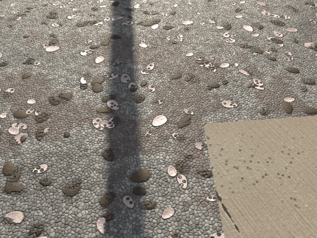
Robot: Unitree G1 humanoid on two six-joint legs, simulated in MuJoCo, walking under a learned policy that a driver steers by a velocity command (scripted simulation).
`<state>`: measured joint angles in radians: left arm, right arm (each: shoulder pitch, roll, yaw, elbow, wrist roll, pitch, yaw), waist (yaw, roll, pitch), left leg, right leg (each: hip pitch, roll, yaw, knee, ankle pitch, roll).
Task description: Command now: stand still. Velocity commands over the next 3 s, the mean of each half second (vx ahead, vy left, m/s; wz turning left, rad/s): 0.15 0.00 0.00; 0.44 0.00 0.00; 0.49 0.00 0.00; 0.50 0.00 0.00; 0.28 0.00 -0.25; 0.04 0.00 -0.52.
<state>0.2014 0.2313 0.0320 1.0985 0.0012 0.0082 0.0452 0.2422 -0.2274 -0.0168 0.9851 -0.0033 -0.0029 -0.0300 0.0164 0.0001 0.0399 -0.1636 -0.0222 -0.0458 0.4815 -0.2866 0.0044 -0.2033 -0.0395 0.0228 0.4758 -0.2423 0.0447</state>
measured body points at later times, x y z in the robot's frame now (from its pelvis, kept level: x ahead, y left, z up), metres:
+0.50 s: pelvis +0.06 -0.04 +0.00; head +0.06 -0.05 +0.45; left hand +0.03 +0.22 -0.15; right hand +0.08 -0.30 -0.16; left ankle -0.01 +0.10 -0.68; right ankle +0.02 -0.13 -0.74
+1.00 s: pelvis +0.32 +0.02 -0.01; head +0.35 +0.02 +0.44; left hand +0.32 +0.28 -0.15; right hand +0.45 -0.24 -0.13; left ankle +0.38 +0.10 -0.74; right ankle +0.18 -0.12 -0.63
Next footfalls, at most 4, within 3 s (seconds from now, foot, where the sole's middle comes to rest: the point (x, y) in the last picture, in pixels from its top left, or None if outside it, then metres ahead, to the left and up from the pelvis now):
0.86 left None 0.42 0.10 -0.78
1.42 right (196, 188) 0.74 -0.13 -0.78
1.96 left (148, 135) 1.06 0.10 -0.78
2.46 right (187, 111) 1.24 -0.11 -0.78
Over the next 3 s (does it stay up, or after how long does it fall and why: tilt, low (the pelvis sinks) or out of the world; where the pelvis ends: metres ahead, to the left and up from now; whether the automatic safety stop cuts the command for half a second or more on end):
stays up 1.17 0.02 0.00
